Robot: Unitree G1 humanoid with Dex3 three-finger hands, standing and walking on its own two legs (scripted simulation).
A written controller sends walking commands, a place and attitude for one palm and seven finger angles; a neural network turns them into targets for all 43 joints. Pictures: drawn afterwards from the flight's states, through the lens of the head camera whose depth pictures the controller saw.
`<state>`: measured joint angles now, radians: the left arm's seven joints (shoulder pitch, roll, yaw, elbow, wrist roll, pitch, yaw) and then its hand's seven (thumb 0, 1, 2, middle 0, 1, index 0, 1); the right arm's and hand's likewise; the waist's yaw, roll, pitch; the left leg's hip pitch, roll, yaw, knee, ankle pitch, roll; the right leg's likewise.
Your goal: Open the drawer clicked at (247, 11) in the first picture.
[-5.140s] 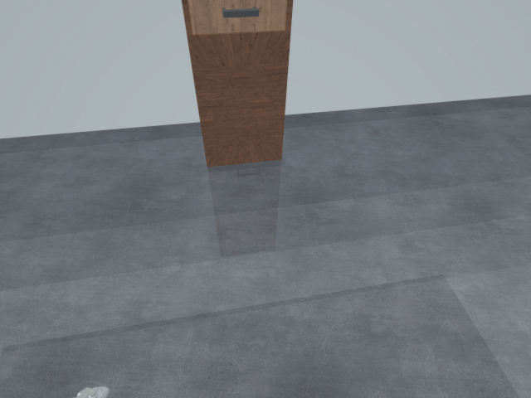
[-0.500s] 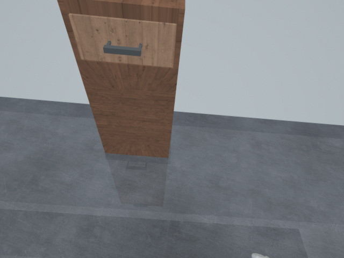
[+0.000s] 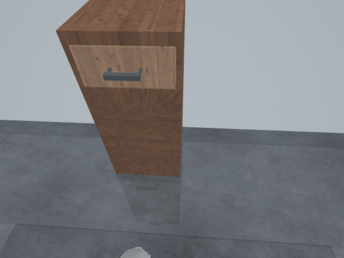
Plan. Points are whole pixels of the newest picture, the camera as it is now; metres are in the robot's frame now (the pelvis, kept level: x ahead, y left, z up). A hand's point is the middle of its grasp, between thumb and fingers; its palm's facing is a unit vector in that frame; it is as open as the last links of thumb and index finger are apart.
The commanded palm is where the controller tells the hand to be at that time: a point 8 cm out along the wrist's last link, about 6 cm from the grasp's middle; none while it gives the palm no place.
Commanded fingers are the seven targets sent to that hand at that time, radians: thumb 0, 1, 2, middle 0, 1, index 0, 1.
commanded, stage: take the last steps up to it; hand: left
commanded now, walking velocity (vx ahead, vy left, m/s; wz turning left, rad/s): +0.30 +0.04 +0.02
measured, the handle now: (123, 73) +0.73 +0.24 +0.04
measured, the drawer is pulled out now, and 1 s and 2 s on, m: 0.00 0.00 0.00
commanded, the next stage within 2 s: come to a stop and stand still in 0.42 s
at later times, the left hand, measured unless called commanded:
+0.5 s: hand (88, 235) +0.21 +0.27 -0.17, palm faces +0.02 -0.98 -0.21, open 7.4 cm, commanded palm none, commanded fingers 0.00 0.90 0.90 -0.20 -0.30 -0.20 -0.30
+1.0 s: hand (100, 223) +0.26 +0.25 -0.19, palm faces +0.03 -0.98 -0.21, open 7.3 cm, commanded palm none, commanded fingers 0.00 0.90 0.90 -0.20 -0.30 -0.20 -0.30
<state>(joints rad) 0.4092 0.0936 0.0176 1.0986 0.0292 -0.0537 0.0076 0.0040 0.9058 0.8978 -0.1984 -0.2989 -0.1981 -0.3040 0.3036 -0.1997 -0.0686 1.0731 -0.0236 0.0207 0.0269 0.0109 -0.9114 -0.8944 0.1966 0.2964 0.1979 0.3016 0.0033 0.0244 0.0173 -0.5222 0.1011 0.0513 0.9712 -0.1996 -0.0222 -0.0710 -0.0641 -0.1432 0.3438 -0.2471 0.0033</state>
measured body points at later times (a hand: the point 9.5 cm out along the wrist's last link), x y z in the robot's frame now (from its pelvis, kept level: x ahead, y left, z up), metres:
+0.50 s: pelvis +0.15 +0.08 +0.00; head +0.16 +0.08 +0.45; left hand +0.21 +0.32 -0.16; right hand +0.15 -0.14 -0.16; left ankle +0.15 +0.16 -0.75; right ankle +0.19 -0.05 -0.69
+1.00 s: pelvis +0.17 +0.07 -0.02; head +0.20 +0.07 +0.43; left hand +0.25 +0.30 -0.17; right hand +0.20 -0.18 -0.17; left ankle +0.15 +0.19 -0.75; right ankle +0.26 -0.06 -0.75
